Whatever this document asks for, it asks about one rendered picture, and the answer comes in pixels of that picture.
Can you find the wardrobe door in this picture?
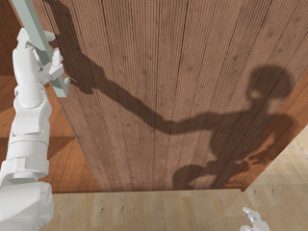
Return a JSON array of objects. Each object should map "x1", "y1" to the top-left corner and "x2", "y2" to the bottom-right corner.
[
  {"x1": 226, "y1": 70, "x2": 308, "y2": 184},
  {"x1": 9, "y1": 0, "x2": 308, "y2": 193}
]

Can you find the left robot upper arm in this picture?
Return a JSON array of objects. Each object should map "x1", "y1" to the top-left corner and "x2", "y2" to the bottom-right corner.
[{"x1": 0, "y1": 181, "x2": 54, "y2": 231}]

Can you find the robot left forearm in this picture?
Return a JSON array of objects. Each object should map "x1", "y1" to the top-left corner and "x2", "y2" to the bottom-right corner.
[{"x1": 0, "y1": 82, "x2": 52, "y2": 190}]

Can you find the handle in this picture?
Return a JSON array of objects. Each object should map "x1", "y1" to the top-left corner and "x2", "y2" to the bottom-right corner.
[{"x1": 12, "y1": 0, "x2": 70, "y2": 97}]

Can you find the robot left hand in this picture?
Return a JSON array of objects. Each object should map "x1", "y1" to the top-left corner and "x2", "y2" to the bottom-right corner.
[{"x1": 13, "y1": 28, "x2": 64, "y2": 86}]

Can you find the robot right hand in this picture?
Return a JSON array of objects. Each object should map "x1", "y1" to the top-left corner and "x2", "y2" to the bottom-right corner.
[{"x1": 240, "y1": 207, "x2": 270, "y2": 231}]

